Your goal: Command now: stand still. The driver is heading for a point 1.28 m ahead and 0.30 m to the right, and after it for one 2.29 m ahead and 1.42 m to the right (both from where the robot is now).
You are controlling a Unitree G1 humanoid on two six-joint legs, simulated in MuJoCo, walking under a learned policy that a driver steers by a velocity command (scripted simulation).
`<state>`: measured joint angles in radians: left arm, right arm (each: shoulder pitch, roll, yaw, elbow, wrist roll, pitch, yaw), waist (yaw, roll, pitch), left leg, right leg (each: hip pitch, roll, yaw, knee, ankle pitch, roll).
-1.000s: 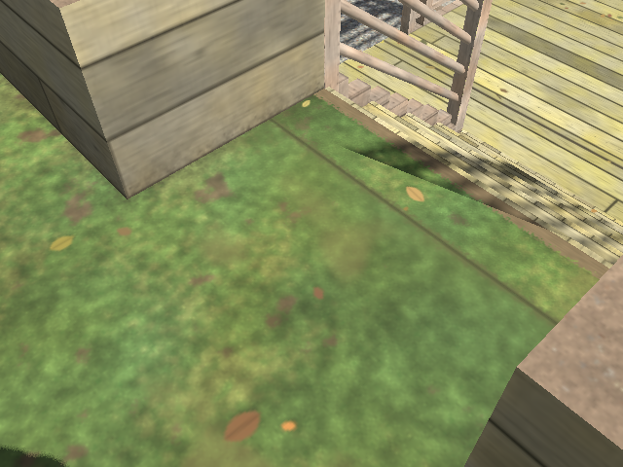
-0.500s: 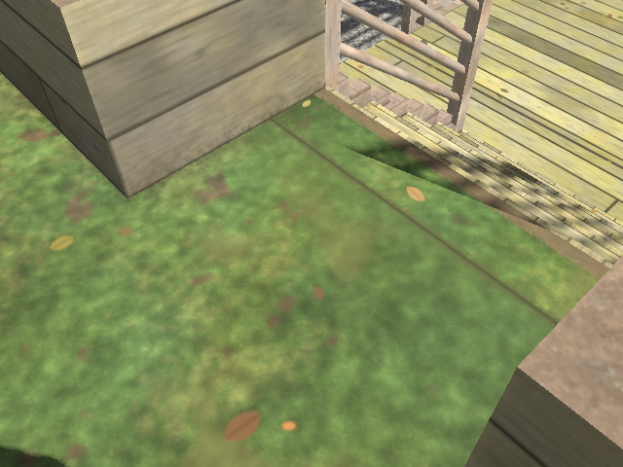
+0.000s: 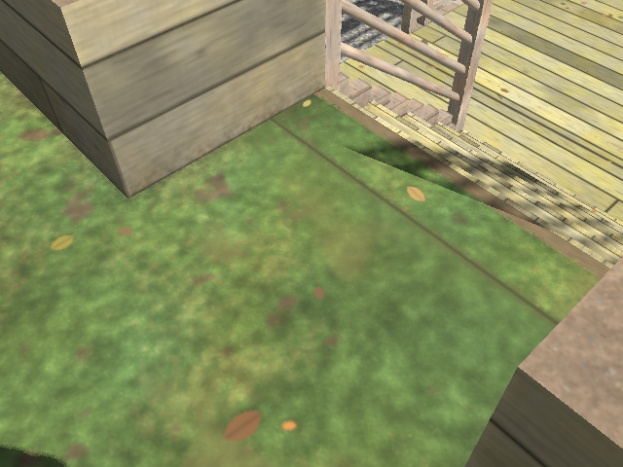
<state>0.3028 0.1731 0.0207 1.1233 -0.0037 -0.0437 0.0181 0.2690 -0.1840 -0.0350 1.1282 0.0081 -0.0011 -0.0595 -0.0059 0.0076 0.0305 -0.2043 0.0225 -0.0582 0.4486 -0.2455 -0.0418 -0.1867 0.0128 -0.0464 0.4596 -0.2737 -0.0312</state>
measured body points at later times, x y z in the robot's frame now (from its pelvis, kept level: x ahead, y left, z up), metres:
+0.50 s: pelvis +0.00 +0.00 +0.00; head +0.02 +0.00 +0.45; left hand -0.01 +0.24 -0.16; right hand -0.01 -0.24 -0.16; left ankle +0.00 +0.15 -0.74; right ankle -0.02 -0.10 -0.74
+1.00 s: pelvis +0.00 +0.00 +0.00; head +0.02 +0.00 +0.45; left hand -0.01 +0.24 -0.16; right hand -0.01 -0.24 -0.16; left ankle +0.00 +0.15 -0.74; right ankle -0.02 -0.10 -0.74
